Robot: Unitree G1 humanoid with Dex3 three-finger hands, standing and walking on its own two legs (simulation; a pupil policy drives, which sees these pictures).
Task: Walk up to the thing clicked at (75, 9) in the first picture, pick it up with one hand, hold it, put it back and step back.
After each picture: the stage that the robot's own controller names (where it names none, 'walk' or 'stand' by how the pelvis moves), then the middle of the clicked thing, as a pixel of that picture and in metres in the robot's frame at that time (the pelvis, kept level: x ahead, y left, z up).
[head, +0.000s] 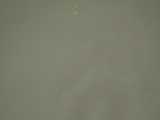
stand; (75, 10) +1.89 +0.07 -0.72
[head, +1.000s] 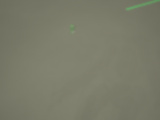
walk; (72, 29) +1.75 +0.23 -0.71
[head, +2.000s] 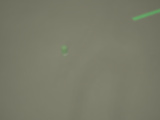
walk; (64, 51) +1.13 +0.26 -0.72
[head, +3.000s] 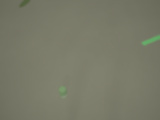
walk; (63, 92) +0.65 +0.21 -0.72
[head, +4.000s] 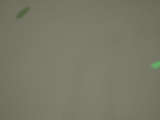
walk; out of the picture +0.35 +0.17 -0.71
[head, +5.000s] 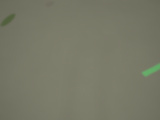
stand; out of the picture +0.25 +0.18 -0.71
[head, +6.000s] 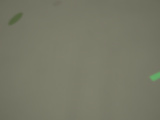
stand; out of the picture +0.22 +0.16 -0.72
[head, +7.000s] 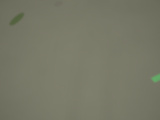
stand; out of the picture +0.21 +0.16 -0.72
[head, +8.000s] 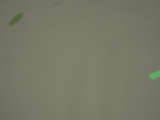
stand; out of the picture +0.24 +0.18 -0.72
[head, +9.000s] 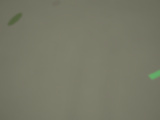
stand; out of the picture +0.22 +0.19 -0.72
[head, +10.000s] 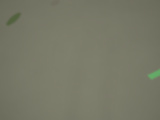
stand; out of the picture +0.22 +0.18 -0.72
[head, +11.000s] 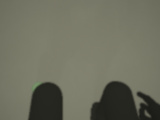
go down; (40, 89) +0.30 +0.17 -0.40
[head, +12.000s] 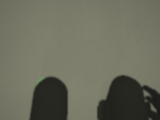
go down; (44, 84) +0.32 +0.16 -0.33
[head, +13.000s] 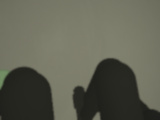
close in; (3, 81) +0.32 +0.18 -0.23
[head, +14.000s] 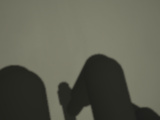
close; out of the picture +0.32 +0.19 -0.24
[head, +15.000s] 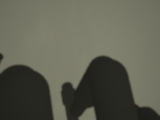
lift; out of the picture +0.31 +0.19 -0.24
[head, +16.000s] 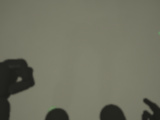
lift; (54, 113) +0.28 +0.16 -0.53
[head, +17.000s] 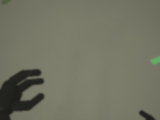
hold; out of the picture +0.26 +0.16 -0.65
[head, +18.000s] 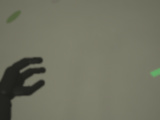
go down; out of the picture +0.23 +0.16 -0.69
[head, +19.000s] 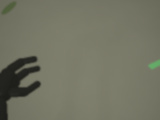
stand; out of the picture +0.25 +0.16 -0.67
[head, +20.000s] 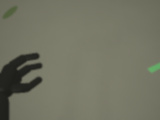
stand; out of the picture +0.24 +0.17 -0.68
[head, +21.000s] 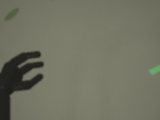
stand; out of the picture +0.24 +0.16 -0.69
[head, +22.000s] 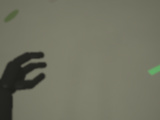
stand; out of the picture +0.24 +0.16 -0.69
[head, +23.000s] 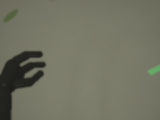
stand; out of the picture +0.24 +0.16 -0.69
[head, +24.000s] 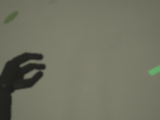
stand; out of the picture +0.24 +0.16 -0.69
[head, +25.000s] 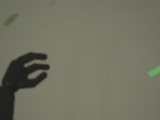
hold; out of the picture +0.24 +0.16 -0.69
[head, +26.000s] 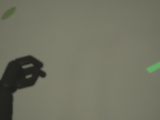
crouch; out of the picture +0.24 +0.17 -0.69
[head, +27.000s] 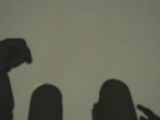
lower; (41, 89) +0.33 +0.16 -0.38
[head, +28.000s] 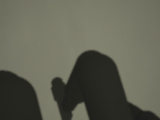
lower; out of the picture +0.33 +0.19 -0.24
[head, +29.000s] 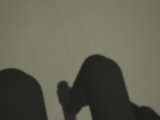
lower; out of the picture +0.32 +0.19 -0.24
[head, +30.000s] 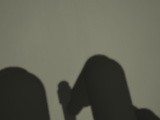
lower; out of the picture +0.33 +0.20 -0.23
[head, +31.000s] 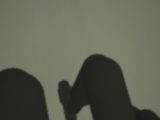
lower; out of the picture +0.32 +0.19 -0.24
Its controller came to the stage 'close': yes
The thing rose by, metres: 0.01
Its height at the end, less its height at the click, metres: +0.00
